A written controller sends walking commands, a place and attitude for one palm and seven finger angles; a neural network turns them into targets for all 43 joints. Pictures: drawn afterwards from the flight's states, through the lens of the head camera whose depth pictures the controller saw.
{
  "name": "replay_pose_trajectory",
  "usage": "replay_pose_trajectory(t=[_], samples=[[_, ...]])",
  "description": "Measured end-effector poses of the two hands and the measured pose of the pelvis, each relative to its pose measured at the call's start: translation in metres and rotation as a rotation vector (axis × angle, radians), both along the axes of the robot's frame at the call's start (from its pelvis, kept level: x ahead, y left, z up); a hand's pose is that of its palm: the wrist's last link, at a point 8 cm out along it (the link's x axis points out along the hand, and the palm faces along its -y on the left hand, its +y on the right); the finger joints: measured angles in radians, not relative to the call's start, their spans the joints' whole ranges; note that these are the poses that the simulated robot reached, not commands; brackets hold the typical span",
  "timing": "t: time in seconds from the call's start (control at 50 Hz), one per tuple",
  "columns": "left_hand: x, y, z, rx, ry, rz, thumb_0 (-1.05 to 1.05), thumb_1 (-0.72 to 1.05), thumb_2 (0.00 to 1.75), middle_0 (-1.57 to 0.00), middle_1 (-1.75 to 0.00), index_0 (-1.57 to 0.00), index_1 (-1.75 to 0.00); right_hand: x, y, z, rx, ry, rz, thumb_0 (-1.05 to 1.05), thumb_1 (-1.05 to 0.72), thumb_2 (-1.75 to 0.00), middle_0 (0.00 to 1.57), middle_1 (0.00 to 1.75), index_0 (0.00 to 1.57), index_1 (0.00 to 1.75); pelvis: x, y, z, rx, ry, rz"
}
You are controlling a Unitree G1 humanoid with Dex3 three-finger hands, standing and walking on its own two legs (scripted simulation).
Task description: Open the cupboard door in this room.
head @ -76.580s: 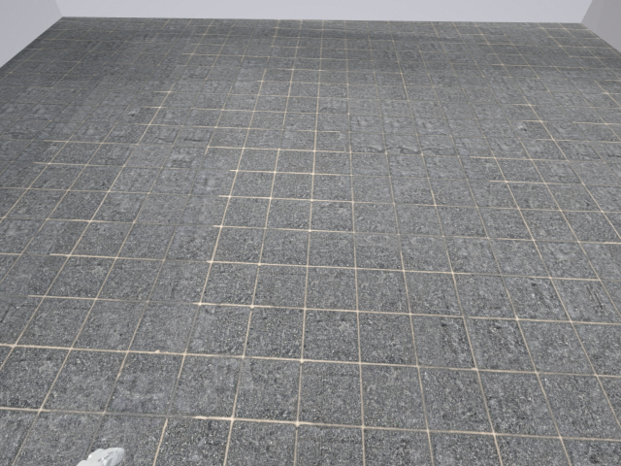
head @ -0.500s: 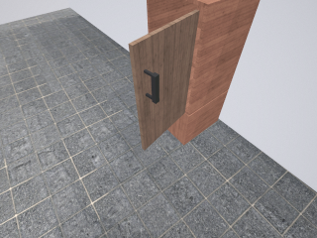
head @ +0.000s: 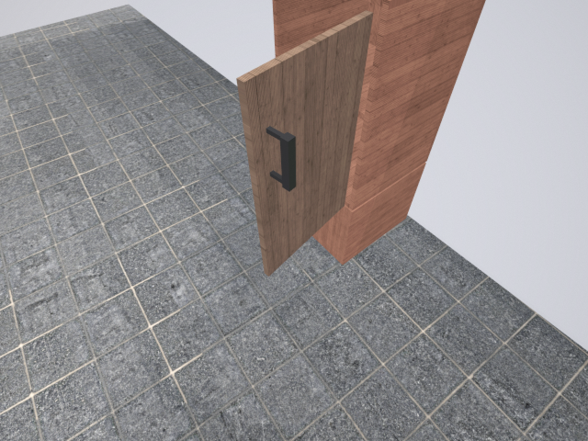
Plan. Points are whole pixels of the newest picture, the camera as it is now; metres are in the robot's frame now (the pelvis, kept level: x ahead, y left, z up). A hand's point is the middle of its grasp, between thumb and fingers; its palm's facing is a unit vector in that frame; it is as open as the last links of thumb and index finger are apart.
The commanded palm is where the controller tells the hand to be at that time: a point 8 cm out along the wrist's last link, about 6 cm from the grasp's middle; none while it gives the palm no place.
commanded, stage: look to check the result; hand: left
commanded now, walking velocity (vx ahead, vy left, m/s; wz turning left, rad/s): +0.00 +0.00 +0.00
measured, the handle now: (280, 159) +0.60 +0.06 +0.01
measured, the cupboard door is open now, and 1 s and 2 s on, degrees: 100 100 100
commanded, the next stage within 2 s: stand and wait in 0.14 s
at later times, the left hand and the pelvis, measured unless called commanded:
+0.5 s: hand out of the picture +0.09 +0.22 -0.16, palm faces +0.01 -0.95 -0.31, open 7.4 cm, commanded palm none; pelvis +0.02 +0.00 +0.00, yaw +0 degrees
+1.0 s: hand out of the picture +0.08 +0.21 -0.16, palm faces +0.00 -0.96 -0.28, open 7.4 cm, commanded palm none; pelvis +0.03 -0.01 +0.00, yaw +0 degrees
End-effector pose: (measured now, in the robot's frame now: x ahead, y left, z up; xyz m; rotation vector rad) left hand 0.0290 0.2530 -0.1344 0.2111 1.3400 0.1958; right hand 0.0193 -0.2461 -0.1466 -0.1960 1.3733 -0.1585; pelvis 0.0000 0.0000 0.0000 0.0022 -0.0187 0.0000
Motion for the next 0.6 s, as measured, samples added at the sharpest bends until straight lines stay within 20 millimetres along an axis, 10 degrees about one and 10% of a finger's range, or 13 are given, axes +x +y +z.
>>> replay_pose_trajectory(t=[0.6], samples=[[0.049,0.015,0.011,0.044,-0.071,-0.036,0.00,0.90,0.90,-0.21,-0.30,-0.21,-0.29,0.051,-0.029,0.012,-0.053,-0.064,0.039,0.00,-0.91,-0.90,0.21,0.30,0.20,0.30,0.018,-0.005,0.003,0.001,0.005,0.005]])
